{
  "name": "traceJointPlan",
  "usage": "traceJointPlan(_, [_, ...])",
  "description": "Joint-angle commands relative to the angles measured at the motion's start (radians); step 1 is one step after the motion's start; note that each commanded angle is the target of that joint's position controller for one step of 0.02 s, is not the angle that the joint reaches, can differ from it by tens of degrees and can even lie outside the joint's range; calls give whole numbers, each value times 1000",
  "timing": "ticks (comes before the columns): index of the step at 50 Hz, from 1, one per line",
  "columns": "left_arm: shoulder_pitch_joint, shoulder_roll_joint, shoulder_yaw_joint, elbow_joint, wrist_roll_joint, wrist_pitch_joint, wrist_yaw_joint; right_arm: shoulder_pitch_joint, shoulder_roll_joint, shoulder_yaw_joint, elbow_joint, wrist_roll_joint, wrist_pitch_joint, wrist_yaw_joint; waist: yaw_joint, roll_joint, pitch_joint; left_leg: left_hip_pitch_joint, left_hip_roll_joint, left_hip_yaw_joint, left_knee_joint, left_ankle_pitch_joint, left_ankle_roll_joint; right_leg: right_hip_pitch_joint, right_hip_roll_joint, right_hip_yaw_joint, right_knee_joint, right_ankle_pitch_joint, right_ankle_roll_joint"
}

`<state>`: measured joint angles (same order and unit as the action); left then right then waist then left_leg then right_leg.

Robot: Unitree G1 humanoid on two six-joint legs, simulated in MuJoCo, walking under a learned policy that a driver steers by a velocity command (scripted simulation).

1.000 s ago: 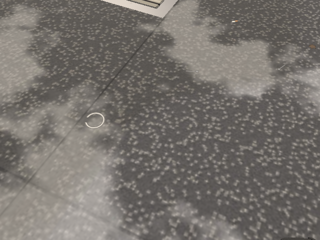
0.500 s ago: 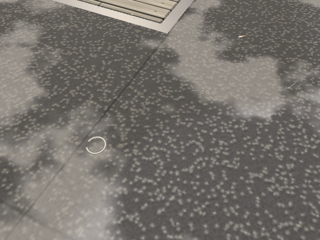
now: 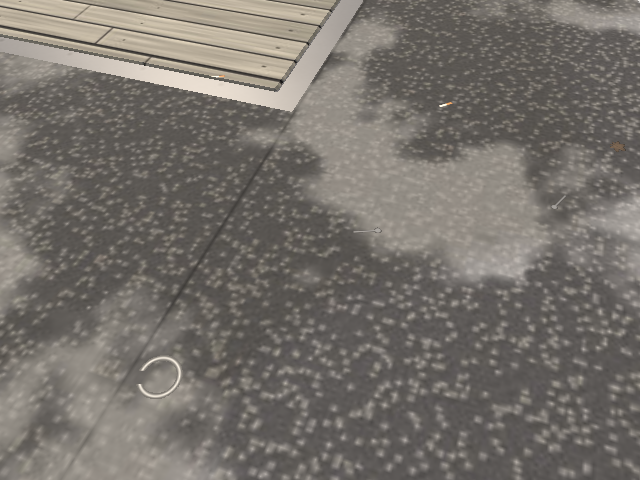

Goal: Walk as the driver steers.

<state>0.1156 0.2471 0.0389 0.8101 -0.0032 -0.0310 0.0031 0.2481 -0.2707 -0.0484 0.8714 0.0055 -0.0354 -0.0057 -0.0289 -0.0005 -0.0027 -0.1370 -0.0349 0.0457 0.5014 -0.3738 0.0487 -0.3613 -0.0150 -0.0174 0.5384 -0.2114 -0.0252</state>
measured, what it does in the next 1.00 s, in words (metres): walks ahead: left foot, then right foot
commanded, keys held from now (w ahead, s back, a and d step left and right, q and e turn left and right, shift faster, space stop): w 0.44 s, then no key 0.34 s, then s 0.22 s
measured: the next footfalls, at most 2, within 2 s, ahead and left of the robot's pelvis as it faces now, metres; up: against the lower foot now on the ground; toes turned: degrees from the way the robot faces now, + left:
left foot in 0.42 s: +0.29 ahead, +0.17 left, +0.00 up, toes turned +3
right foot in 0.86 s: +0.42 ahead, -0.04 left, +0.00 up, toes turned +0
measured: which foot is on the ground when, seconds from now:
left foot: up 0.00-0.40, down 0.42-1.00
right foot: down 0.00-0.44, up 0.46-0.84, down 0.86-1.00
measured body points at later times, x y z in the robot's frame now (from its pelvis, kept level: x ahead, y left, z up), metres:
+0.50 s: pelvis +0.19 +0.07 +0.00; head +0.21 +0.09 +0.45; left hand +0.21 +0.35 -0.14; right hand +0.36 -0.19 -0.09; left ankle +0.25 +0.16 -0.73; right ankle +0.07 -0.09 -0.68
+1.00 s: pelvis +0.31 +0.08 +0.00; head +0.34 +0.08 +0.45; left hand +0.47 +0.34 -0.11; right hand +0.39 -0.19 -0.14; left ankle +0.25 +0.17 -0.73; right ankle +0.38 -0.04 -0.73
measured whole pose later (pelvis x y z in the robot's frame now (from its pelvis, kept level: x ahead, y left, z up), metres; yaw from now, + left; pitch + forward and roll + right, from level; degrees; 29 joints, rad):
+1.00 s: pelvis +0.31 +0.08 +0.00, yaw +1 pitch +1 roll +0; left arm 0.05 0.25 0.05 0.85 0.01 0.00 0.02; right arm 0.15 -0.27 -0.04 1.00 0.00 0.00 -0.03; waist -0.02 0.01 0.05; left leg -0.19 -0.04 0.04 0.57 -0.35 0.03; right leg -0.37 -0.02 -0.01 0.50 -0.14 0.00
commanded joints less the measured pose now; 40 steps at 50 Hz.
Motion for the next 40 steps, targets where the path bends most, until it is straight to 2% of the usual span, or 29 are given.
traceJointPlan(1, [272, 232, 77, 18, -14, -23, 0, -47, -71, -7, -87, -1, -40, -3, 130, -260, -84, -516, -21, -1, 397, -188, 1, 485, -333, 592, -283, -228, -278])
traceJointPlan(2, [282, 193, 61, 22, -2, -40, -4, -95, -132, -26, -102, 19, -45, 2, 138, -201, -57, -631, 24, -88, 574, -248, 6, 493, -363, 653, -318, -306, -290])
traceJointPlan(3, [227, 177, 56, 5, 6, -51, -5, -96, -132, -30, -98, 31, -46, 7, 106, -140, -37, -648, 70, -115, 633, -165, 18, 451, -334, 591, -319, -329, -259])
traceJointPlan(5, [148, 142, 46, -10, -1, -60, -5, -106, -116, -33, -93, 19, -46, 10, 67, -98, 10, -629, 129, -117, 574, -27, 18, 344, -287, 461, -363, -255, -211])
traceJointPlan(6, [130, 130, 42, -13, 2, -59, -5, -109, -104, -33, -88, 14, -45, 11, 55, -100, 16, -585, 141, -109, 530, 20, 8, 298, -257, 397, -386, -190, -192])
traceJointPlan(10, [147, 171, 58, 0, -5, -59, 2, -159, -50, -14, -87, 0, -40, 11, 62, -91, 8, -468, 128, -57, 301, 187, -45, 217, -192, 207, -420, 8, -177])
traceJointPlan(12, [171, 194, 66, 13, -9, -58, 3, -202, -39, -5, -93, 1, -40, 13, 77, -97, 11, -410, 112, -42, 184, 251, -58, 195, -183, 159, -418, 41, -170])
traceJointPlan(15, [213, 207, 72, 39, -17, -54, -1, -250, -62, -5, -100, 11, -40, 20, 97, -106, 21, -366, 99, -38, 95, 288, -62, 206, -204, 149, -398, 26, -167])
traceJointPlan(17, [217, 211, 74, 50, -24, -50, -2, -263, -80, -7, -106, 15, -44, 26, 89, -110, 32, -337, 101, -43, 61, 280, -43, 217, -231, 160, -380, -2, -157])
traceJointPlan(19, [199, 210, 74, 55, -28, -42, 0, -217, -101, -15, -90, 15, -48, 30, 46, -101, 30, -251, 94, -32, 19, 264, -15, 210, -238, 153, -330, -13, -133])
traceJointPlan(20, [194, 197, 69, 56, -26, -38, 1, -149, -115, -25, -64, 14, -48, 28, 11, -95, 10, -158, 78, -17, 5, 242, -1, 190, -221, 136, -269, 31, -116])
traceJointPlan(21, [194, 160, 56, 56, -18, -37, 2, -15, -156, -48, -20, 16, -48, 20, -46, -63, -49, 13, 76, -27, -14, 213, 25, 141, -172, 87, -110, 126, -87])
traceJointPlan(22, [199, 91, 30, 31, 5, -38, 1, 141, -241, -72, 9, 6, -47, 10, -96, 121, -160, 226, 268, -265, -71, 151, 91, -7, -87, -5, 249, -2, -33])
traceJointPlan(23, [251, 39, 17, -2, -1, -55, 6, 175, -315, -84, 22, -5, -43, 19, -60, 379, -216, 405, 423, -689, -232, -12, 227, -319, 64, 1, 536, -351, 15])
traceJointPlan(24, [227, 144, 41, 13, -14, -66, 9, 116, -225, -57, 2, -2, -52, 27, -62, 229, -153, 339, 412, -684, -255, 29, 219, -396, 14, 104, 670, -352, 13])
traceJointPlan(25, [196, 175, 50, 8, -25, -71, 8, 39, -176, -42, -15, -6, -59, 29, -33, 175, -85, 249, 385, -535, -227, 229, 187, -404, -26, 105, 683, -269, -1])
traceJointPlan(26, [190, 163, 50, 19, -18, -65, 14, -29, -143, -31, -28, -9, -61, 33, 1, 107, -68, 167, 338, -410, -214, 445, 163, -348, -66, 85, 657, -201, 5])
traceJointPlan(27, [177, 152, 54, 19, -7, -56, 19, -65, -116, -25, -30, -9, -61, 35, 17, 91, -48, 108, 308, -324, -217, 598, 153, -314, -86, 78, 610, -162, 14])
traceJointPlan(28, [181, 136, 54, 21, -4, -44, 20, -76, -100, -20, -22, -14, -60, 33, 36, 109, -54, 62, 281, -259, -222, 709, 141, -251, -100, 77, 577, -132, 20])
traceJointPlan(29, [190, 116, 51, 25, -3, -33, 19, -75, -92, -17, -11, -19, -61, 30, 48, 114, -63, 32, 263, -215, -227, 807, 144, -207, -93, 66, 556, -109, 29])
traceJointPlan(31, [184, 89, 46, 22, 1, -18, 21, -76, -99, -16, 10, -24, -60, 17, 67, 91, -71, 4, 248, -149, -233, 925, 159, -168, -83, 61, 473, -51, 47])
traceJointPlan(34, [99, 60, 32, 2, 5, -6, 23, -90, -117, -16, 31, -19, -48, -1, 54, 82, -66, -10, 219, -83, -238, 937, 141, -111, -77, 49, 251, 57, 58])
traceJointPlan(37, [31, 71, 30, -7, -1, 2, 20, -57, -139, -19, 65, -16, -34, -8, 23, 81, -72, 18, 222, -79, -235, 917, 126, -55, -58, 38, 125, 125, 56])
traceJointPlan(40, [-5, 86, 33, -12, 2, 4, 18, -52, -129, -14, 93, -13, -19, -8, 15, 76, -51, 53, 238, -104, -196, 888, 138, -32, -49, 44, 54, 91, 37])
